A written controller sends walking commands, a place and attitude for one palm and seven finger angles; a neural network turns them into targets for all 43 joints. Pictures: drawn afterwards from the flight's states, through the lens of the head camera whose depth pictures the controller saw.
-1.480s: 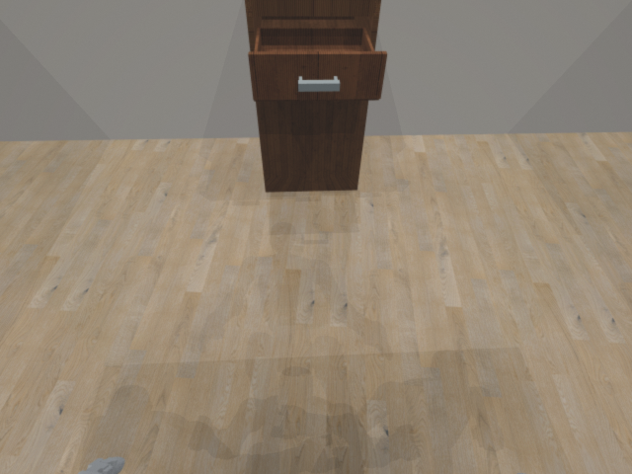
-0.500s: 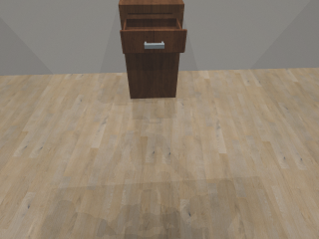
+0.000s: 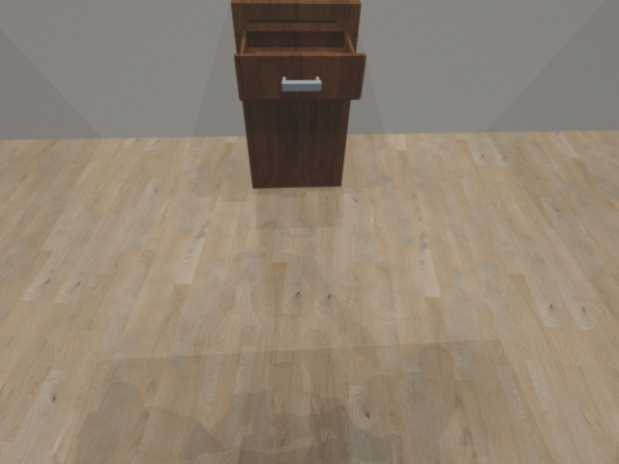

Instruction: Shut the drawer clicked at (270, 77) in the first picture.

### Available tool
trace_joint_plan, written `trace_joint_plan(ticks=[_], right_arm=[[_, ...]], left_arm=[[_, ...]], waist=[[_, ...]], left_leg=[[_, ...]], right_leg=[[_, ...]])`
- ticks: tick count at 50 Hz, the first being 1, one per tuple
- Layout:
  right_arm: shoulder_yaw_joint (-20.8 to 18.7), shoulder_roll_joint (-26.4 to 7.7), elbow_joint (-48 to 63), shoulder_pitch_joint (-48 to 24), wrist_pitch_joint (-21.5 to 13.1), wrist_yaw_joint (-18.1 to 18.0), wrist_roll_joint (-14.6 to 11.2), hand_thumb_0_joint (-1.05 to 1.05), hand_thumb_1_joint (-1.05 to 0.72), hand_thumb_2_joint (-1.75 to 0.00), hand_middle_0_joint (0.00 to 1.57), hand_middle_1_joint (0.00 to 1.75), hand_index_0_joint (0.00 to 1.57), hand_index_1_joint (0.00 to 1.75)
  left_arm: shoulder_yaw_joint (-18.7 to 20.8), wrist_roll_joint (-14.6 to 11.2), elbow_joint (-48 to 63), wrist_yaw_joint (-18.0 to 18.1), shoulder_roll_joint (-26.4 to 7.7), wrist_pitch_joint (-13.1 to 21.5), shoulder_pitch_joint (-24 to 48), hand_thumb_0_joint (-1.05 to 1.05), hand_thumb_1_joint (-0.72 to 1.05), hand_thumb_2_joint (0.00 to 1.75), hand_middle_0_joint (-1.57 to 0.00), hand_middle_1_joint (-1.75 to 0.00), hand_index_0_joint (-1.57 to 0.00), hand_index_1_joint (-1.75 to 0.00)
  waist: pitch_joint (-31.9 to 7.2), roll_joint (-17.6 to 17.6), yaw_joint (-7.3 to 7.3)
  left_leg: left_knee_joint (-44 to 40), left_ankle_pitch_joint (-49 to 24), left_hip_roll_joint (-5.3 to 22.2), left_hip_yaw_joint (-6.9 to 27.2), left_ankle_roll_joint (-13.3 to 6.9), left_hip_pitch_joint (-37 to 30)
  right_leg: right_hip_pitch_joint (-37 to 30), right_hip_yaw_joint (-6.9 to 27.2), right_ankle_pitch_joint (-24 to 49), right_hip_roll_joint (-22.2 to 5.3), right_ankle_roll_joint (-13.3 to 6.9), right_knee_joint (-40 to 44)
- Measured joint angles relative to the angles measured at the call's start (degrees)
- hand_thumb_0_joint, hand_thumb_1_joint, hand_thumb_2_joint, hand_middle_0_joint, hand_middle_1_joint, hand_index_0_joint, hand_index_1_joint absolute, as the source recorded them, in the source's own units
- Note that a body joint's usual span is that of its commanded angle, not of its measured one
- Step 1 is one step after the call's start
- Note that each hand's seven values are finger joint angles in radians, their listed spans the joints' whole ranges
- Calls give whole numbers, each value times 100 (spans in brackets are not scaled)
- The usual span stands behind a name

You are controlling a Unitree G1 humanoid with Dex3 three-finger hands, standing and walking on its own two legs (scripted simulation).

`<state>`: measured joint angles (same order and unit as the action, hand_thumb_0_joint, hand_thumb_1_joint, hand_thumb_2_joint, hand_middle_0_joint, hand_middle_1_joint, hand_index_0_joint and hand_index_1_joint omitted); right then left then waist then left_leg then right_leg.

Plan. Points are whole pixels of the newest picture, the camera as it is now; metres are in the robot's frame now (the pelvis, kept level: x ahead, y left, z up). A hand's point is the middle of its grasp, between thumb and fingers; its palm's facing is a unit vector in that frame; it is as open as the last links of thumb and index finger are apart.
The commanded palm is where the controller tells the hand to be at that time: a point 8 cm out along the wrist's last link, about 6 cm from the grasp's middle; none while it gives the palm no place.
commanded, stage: look at it before walking up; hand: left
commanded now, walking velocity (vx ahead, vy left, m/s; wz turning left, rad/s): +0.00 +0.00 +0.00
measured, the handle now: (301, 82) +1.18 +0.09 -0.07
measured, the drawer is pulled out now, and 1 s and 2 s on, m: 0.30 0.30 0.30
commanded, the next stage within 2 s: walk to a spot facing it in 0.06 s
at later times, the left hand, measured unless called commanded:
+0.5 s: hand out of the picture +0.06 +0.20 -0.19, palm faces -0.10 -0.98 -0.19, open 7.4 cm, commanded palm none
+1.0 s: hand (247, 406) +0.25 +0.12 -0.19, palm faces -0.14 -0.98 -0.12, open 7.4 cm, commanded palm none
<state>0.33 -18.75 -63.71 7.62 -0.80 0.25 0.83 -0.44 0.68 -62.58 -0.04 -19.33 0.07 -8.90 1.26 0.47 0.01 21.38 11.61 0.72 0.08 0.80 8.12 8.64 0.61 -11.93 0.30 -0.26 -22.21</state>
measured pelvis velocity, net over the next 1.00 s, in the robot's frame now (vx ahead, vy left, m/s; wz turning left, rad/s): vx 0.25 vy -0.04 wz -0.21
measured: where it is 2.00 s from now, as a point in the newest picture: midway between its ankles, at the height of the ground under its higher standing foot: (354, 347)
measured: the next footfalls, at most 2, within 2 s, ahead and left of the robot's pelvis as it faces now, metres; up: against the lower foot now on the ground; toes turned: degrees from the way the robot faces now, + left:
right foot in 0.64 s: +0.18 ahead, -0.15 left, +0.00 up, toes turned -15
left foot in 1.08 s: +0.47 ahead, +0.04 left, +0.00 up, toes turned -5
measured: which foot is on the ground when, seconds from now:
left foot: down 0.00-0.64, up 0.66-1.00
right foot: down 0.00-0.42, up 0.44-0.62, down 0.64-1.00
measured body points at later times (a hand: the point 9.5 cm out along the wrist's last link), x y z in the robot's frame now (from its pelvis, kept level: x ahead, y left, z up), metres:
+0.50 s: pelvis +0.06 +0.00 -0.02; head +0.07 +0.00 +0.43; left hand +0.07 +0.25 -0.17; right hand +0.04 -0.25 -0.17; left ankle +0.00 +0.13 -0.75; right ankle +0.01 -0.10 -0.72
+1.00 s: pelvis +0.25 -0.04 -0.01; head +0.26 -0.02 +0.44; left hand +0.26 +0.17 -0.18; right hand +0.30 -0.29 -0.14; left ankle +0.40 +0.05 -0.71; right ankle +0.14 -0.14 -0.75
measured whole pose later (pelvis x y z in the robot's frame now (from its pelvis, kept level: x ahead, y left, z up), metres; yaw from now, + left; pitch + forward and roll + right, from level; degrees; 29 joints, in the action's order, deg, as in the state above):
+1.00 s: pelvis +0.25 -0.04 -0.01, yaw -12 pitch -1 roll -3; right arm -3.1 -8.8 -57.5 8.9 -2.3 2.0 1.2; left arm 1.8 1.6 -62.9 0.4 -8.2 3.8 -22.4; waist 0.7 0.2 -1.2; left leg 44.7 11.0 7.4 -5.4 1.3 31.5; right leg 0.1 -3.2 -19.3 2.4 -0.9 -20.3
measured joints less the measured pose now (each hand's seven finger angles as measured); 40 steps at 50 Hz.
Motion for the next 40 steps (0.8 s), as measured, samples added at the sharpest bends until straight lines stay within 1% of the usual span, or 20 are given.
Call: trace_joint_plan(ticks=[9,12,18,20,22,24,26,27,28,30,31,32,33,35,36,37,38,40], right_arm=[[2,0,0,-52,-10,-2,-6,0,-90,-90,21,30,20,30],[5,43,1,-22,15,-22,22,0,-90,-90,21,30,20,30],[-42,314,87,403,62,20,83,0,-91,-90,20,30,20,30],[-64,411,123,592,28,21,84,0,-91,-90,20,30,20,30],[-94,528,147,769,-36,10,82,0,-91,-90,20,30,20,30],[-141,634,163,943,-137,-10,76,0,-90,-90,20,30,20,30],[-176,710,161,1142,-240,-44,79,0,-90,-90,21,30,20,30],[-190,735,137,1241,-266,-57,85,0,-90,-90,21,30,20,30],[-200,748,95,1333,-271,-65,96,0,-90,-90,21,30,20,30],[-214,742,-24,1501,-243,-66,107,0,-90,-90,21,30,20,30],[-217,739,-93,1588,-223,-56,94,0,-90,-90,21,30,20,30],[-214,767,-167,1670,-190,-36,65,0,-90,-90,21,30,20,30],[-211,786,-253,1682,-131,-15,39,0,-90,-90,21,30,20,30],[-229,800,-360,1598,-28,10,19,0,-91,-90,21,30,20,30],[-248,802,-363,1522,-7,15,22,0,-91,-90,21,30,20,30],[-270,800,-328,1425,-4,18,33,1,-91,-90,20,30,20,30],[-291,797,-260,1312,-12,19,49,1,-91,-90,20,30,20,30],[-325,794,-62,1062,-39,22,74,1,-91,-90,20,30,20,30]], left_arm=[[1,-1,-6,6,-10,15,6,0,91,90,-20,-30,-20,-30],[12,2,2,46,41,-19,-53,0,91,90,-20,-30,-20,-30],[75,53,73,-66,324,-142,-598,0,91,90,-20,-30,-20,-30],[106,52,100,-101,433,-145,-813,0,91,90,-20,-30,-20,-30],[142,48,98,-128,522,-144,-1013,0,91,90,-20,-30,-20,-30],[174,58,61,-147,620,-176,-1136,0,91,90,-20,-30,-20,-30],[199,68,46,-171,715,-198,-1128,0,91,90,-20,-30,-20,-30],[211,67,64,-186,756,-190,-1080,0,91,90,-20,-30,-20,-30],[224,63,102,-204,792,-173,-1014,0,91,90,-20,-30,-20,-30],[254,54,231,-241,855,-91,-863,1,91,90,-20,-30,-20,-30],[264,58,322,-253,859,-6,-805,1,91,90,-20,-30,-20,-30],[279,66,415,-243,817,111,-766,0,91,90,-20,-30,-20,-30],[307,59,455,-198,802,222,-710,0,91,90,-20,-30,-20,-30],[338,21,466,-101,815,336,-673,0,91,90,-20,-30,-20,-30],[338,18,456,-64,823,351,-704,0,91,90,-20,-30,-20,-30],[334,23,428,-29,836,353,-752,0,91,90,-20,-30,-20,-30],[323,33,387,0,855,347,-811,0,91,90,-20,-30,-20,-30],[292,61,279,37,911,330,-941,0,91,90,-20,-30,-20,-30]], waist=[[11,-6,-7],[-50,-9,-31],[-280,-17,-97],[-293,-2,-98],[-267,79,-91],[-205,130,-67],[-99,115,17],[-34,84,62],[33,38,96],[164,-95,119],[219,-151,98],[247,-123,71],[290,-122,33],[324,-126,-15],[291,-106,-41],[248,-82,-51],[198,-60,-45],[90,-34,-2]], left_leg=[[-44,12,-14,-9,-12,-45],[51,88,2,-42,-6,-26],[726,793,111,-235,-49,103],[909,875,142,-304,-66,128],[1033,1046,136,-444,-48,86],[964,1178,149,-638,-34,-84],[768,1193,187,-767,15,-311],[672,1198,218,-803,42,-422],[594,1216,262,-829,78,-528],[614,1345,402,-864,182,-679],[845,1501,494,-868,200,-666],[1368,1666,567,-882,158,-497],[2170,1754,617,-756,89,-211],[3761,1669,572,-437,-28,448],[4309,1504,547,-391,-54,772],[4646,1315,539,-385,-63,1073],[4797,1137,550,-407,-55,1348],[4722,841,605,-465,-6,1818]], right_leg=[[-40,9,-15,-15,13,35],[-14,40,-70,1,17,-40],[141,227,-530,117,-52,-578],[222,298,-723,155,-70,-829],[379,369,-969,148,-139,-1252],[744,175,-1302,77,-130,-2081],[1138,-72,-1476,-24,-98,-2739],[1289,-190,-1521,-82,-95,-2837],[1394,-299,-1523,-139,-99,-2764],[1427,-508,-1198,-203,-129,-2191],[1345,-580,-897,-189,-165,-1785],[1279,-609,-497,-204,-228,-1565],[1287,-654,-411,-173,-263,-1740],[1084,-715,-673,-79,-309,-1834],[937,-706,-751,-32,-321,-1715],[776,-682,-764,10,-325,-1535],[616,-651,-712,44,-300,-1321],[323,-580,-598,102,-290,-897]])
